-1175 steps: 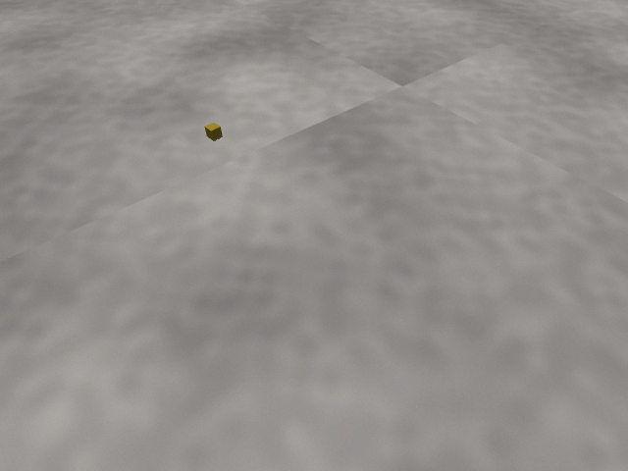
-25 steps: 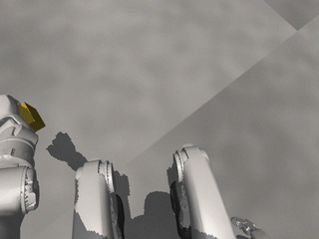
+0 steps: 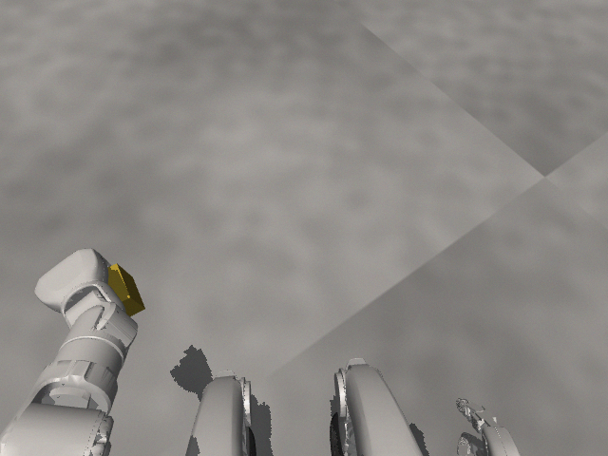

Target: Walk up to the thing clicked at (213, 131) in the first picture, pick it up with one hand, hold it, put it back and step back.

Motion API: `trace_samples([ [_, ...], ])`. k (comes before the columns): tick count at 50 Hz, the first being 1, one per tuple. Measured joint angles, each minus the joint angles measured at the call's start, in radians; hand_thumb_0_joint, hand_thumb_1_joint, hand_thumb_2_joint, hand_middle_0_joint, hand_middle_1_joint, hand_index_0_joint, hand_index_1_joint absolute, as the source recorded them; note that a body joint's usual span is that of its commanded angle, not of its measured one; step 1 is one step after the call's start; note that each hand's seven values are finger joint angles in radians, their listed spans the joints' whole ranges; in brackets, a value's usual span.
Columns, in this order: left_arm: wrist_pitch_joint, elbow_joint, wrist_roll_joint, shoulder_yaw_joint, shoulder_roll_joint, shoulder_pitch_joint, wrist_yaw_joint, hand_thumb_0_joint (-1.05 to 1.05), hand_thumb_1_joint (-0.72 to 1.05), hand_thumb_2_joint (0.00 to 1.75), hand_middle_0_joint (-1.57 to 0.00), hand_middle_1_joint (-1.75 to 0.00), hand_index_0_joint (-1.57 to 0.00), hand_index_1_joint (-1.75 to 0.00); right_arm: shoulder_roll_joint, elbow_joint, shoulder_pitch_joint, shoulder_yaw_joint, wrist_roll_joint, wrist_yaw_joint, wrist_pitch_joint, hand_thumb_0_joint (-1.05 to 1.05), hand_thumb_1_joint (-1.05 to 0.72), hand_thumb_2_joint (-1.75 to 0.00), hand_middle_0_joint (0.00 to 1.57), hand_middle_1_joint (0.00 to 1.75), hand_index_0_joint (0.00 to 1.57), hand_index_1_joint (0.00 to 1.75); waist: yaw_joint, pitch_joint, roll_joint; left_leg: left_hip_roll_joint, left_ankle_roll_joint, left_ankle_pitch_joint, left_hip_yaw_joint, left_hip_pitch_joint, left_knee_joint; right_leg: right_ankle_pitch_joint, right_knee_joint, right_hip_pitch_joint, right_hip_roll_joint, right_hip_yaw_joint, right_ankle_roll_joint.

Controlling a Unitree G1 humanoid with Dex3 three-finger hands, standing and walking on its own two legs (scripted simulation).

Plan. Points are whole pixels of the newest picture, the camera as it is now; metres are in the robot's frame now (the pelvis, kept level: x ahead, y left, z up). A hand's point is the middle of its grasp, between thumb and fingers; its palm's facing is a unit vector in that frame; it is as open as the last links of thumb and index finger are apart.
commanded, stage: lift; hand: left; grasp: from above
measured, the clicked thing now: (111, 296) +0.38 +0.28 -0.13
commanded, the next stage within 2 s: hold in 0.66 s
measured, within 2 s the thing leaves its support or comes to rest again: neither
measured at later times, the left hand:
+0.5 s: hand (77, 251) +0.38 +0.25 +0.04, palm faces -0.32 -0.31 -0.89, open 8.7 cm
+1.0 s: hand (72, 238) +0.37 +0.23 +0.09, palm faces -0.31 -0.33 -0.89, open 8.6 cm
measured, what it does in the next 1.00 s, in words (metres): rises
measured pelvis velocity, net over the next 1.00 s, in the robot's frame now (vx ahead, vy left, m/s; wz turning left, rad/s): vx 0.06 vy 0.00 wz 0.01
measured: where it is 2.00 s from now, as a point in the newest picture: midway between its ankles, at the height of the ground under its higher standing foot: outside the picture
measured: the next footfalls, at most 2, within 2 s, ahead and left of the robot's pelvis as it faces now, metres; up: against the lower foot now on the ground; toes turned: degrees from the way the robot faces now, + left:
none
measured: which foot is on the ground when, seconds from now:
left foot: down 0.00-1.00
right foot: down 0.00-1.00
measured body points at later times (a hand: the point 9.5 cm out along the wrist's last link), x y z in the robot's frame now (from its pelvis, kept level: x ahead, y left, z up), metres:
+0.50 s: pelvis +0.05 +0.01 +0.13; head +0.12 +0.00 +0.57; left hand +0.39 +0.26 +0.09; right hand +0.12 -0.25 -0.01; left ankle +0.05 +0.13 -0.56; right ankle +0.06 -0.12 -0.56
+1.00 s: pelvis +0.06 +0.00 +0.16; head +0.09 -0.02 +0.61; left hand +0.38 +0.24 +0.14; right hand +0.16 -0.25 +0.03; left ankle +0.05 +0.13 -0.56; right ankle +0.06 -0.12 -0.56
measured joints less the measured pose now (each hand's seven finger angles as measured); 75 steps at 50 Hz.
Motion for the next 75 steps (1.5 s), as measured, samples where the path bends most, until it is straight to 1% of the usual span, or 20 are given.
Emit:
trace_samples([
  [6, -0.005, -0.011, -0.004, -0.046, -0.044, 0.052, -0.004, 0.03, 0.24, 0.26, -1.05, -0.36, -0.84, -0.33, 0.01, 0.014, 0.024, -0.005, 0.009, -0.03, -0.001, 0.01, -0.91, -0.9, 0.2, 0.29, 0.2, 0.3, 0.007, 0.017, -0.005, 0.005, 0.002, 0.034, 0.011, 0.199, -0.172, 0.035, -0.171, 0.197, 0.005, 0.005, 0.002],
  [10, -0.006, -0.013, 0.003, -0.062, -0.072, 0.078, 0.008, 0.03, 0.24, 0.27, -1.03, -0.37, -0.83, -0.34, 0.012, 0.026, 0.043, -0.003, 0.011, -0.048, 0.0, 0.01, -0.91, -0.9, 0.2, 0.29, 0.2, 0.3, 0.007, 0.03, -0.007, 0.005, 0.003, 0.058, 0.017, 0.321, -0.277, 0.059, -0.277, 0.32, 0.005, 0.007, 0.003],
  [13, -0.002, 0.009, 0.011, -0.074, -0.088, 0.078, 0.023, 0.02, 0.24, 0.28, -1.02, -0.39, -0.82, -0.35, 0.013, 0.036, 0.058, 0.002, 0.01, -0.057, 0.0, 0.01, -0.91, -0.9, 0.2, 0.29, 0.2, 0.3, 0.007, 0.043, -0.008, 0.004, 0.004, 0.076, 0.021, 0.406, -0.352, 0.077, -0.352, 0.405, 0.005, 0.009, 0.005],
  [20, 0.016, 0.068, -0.008, -0.081, -0.106, 0.047, 0.036, 0.02, 0.24, 0.31, -1.03, -0.44, -0.8, -0.37, 0.017, 0.048, 0.093, 0.007, 0.004, -0.055, -0.002, 0.01, -0.9, -0.9, 0.2, 0.29, 0.2, 0.3, 0.009, 0.069, -0.011, 0.002, 0.006, 0.118, 0.031, 0.567, -0.5, 0.118, -0.498, 0.564, 0.003, 0.015, 0.008],
  [30, 0.044, 0.123, -0.047, -0.076, -0.144, 0.022, 0.049, 0.02, 0.25, 0.31, -1.02, -0.44, -0.79, -0.37, 0.011, 0.048, 0.125, 0.0, 0.001, -0.018, 0.001, 0.01, -0.9, -0.89, 0.2, 0.29, 0.2, 0.3, 0.024, 0.098, -0.005, -0.004, 0.009, 0.17, 0.047, 0.733, -0.66, 0.167, -0.646, 0.721, -0.001, 0.026, 0.011],
  [32, 0.052, 0.127, -0.053, -0.08, -0.152, 0.02, 0.051, 0.03, 0.25, 0.3, -1.03, -0.44, -0.79, -0.37, 0.01, 0.05, 0.126, 0.0, 0.002, -0.011, 0.001, 0.01, -0.9, -0.89, 0.2, 0.29, 0.2, 0.3, 0.027, 0.102, -0.006, -0.006, 0.008, 0.181, 0.049, 0.76, -0.688, 0.175, -0.67, 0.747, -0.003, 0.028, 0.01],
  [38, 0.071, 0.129, -0.047, -0.093, -0.17, 0.019, 0.052, 0.04, 0.26, 0.27, -1.03, -0.43, -0.8, -0.35, 0.004, 0.054, 0.119, 0.002, 0.005, 0.007, 0.004, 0.01, -0.9, -0.89, 0.2, 0.29, 0.2, 0.3, 0.035, 0.106, -0.014, -0.008, 0.007, 0.21, 0.053, 0.83, -0.756, 0.198, -0.726, 0.81, -0.004, 0.031, 0.009],
  [42, 0.079, 0.104, -0.047, -0.108, -0.176, 0.03, 0.038, 0.05, 0.27, 0.25, -1.03, -0.42, -0.81, -0.35, -0.003, 0.045, 0.111, 0.001, 0.007, 0.015, 0.005, 0.01, -0.9, -0.89, 0.2, 0.29, 0.2, 0.3, 0.04, 0.113, -0.016, -0.01, 0.006, 0.226, 0.055, 0.869, -0.792, 0.211, -0.757, 0.847, -0.006, 0.031, 0.008],
  [46, 0.088, 0.08, -0.038, -0.125, -0.18, 0.045, 0.023, 0.05, 0.29, 0.23, -1.03, -0.42, -0.81, -0.34, -0.01, 0.033, 0.098, 0.002, 0.009, 0.022, 0.006, 0.01, -0.9, -0.89, 0.2, 0.29, 0.2, 0.3, 0.045, 0.119, -0.016, -0.012, 0.006, 0.24, 0.058, 0.904, -0.825, 0.222, -0.783, 0.878, -0.007, 0.034, 0.007],
  [50, 0.105, 0.055, -0.046, -0.135, -0.187, 0.057, 0.013, 0.06, 0.29, 0.21, -1.04, -0.41, -0.81, -0.33, -0.014, 0.023, 0.086, 0.004, 0.009, 0.028, 0.004, 0.01, -0.9, -0.89, 0.2, 0.29, 0.2, 0.3, 0.053, 0.126, -0.014, -0.014, 0.005, 0.252, 0.061, 0.938, -0.854, 0.231, -0.805, 0.908, -0.009, 0.037, 0.007],
  [54, 0.126, 0.056, -0.045, -0.142, -0.196, 0.054, 0.011, 0.06, 0.29, 0.2, -1.04, -0.4, -0.82, -0.33, -0.014, 0.02, 0.074, 0.008, 0.008, 0.037, 0.0, 0.01, -0.9, -0.89, 0.2, 0.29, 0.2, 0.3, 0.06, 0.13, -0.013, -0.015, 0.004, 0.261, 0.062, 0.966, -0.877, 0.238, -0.823, 0.934, -0.01, 0.037, 0.007],
  [61, 0.163, 0.05, -0.061, -0.154, -0.206, 0.035, 0.003, 0.05, 0.28, 0.22, -1.05, -0.39, -0.82, -0.33, -0.009, 0.018, 0.06, 0.019, 0.01, 0.053, -0.005, 0.01, -0.9, -0.9, 0.19, 0.29, 0.2, 0.3, 0.07, 0.138, -0.015, -0.015, 0.004, 0.276, 0.061, 1.004, -0.911, 0.25, -0.853, 0.97, -0.01, 0.036, 0.006],
  [75, 0.176, -0.041, -0.031, -0.186, -0.194, 0.074, -0.054, 0.05, 0.28, 0.22, -1.07, -0.35, -0.82, -0.32, -0.009, 0.002, 0.055, 0.027, 0.016, 0.066, 0.007, 0.01, -0.91, -0.9, 0.19, 0.29, 0.2, 0.3, 0.08, 0.148, -0.008, -0.018, 0.008, 0.292, 0.067, 1.057, -0.956, 0.267, -0.898, 1.022, -0.012, 0.041, 0.01],
])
